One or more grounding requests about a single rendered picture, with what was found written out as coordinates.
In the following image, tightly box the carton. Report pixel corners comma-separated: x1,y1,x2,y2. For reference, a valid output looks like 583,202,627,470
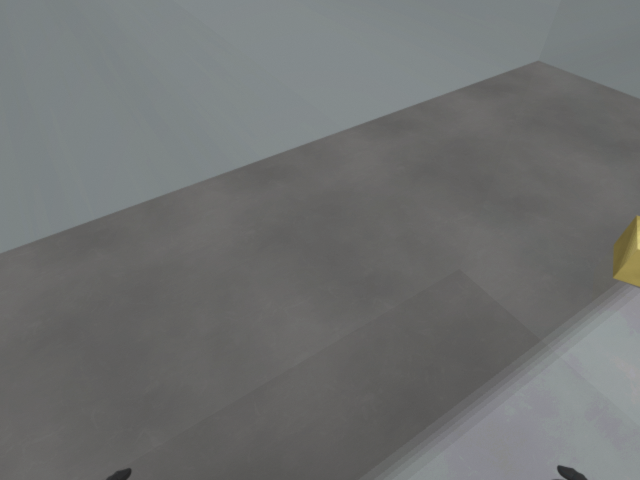
613,216,640,287

